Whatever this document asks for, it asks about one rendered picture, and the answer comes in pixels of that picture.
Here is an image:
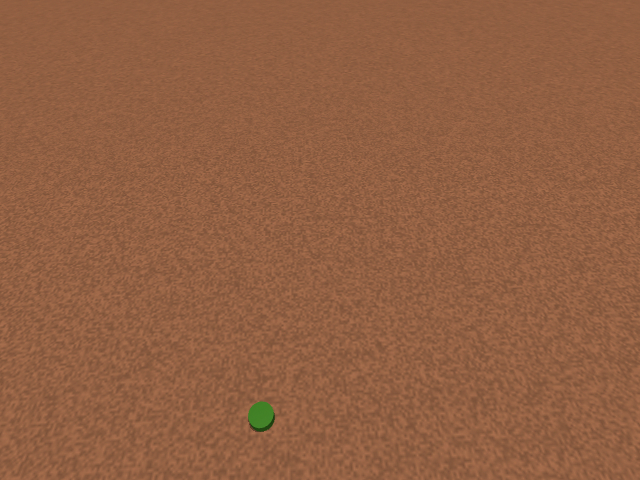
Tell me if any tin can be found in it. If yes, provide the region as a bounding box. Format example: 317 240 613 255
248 401 275 432

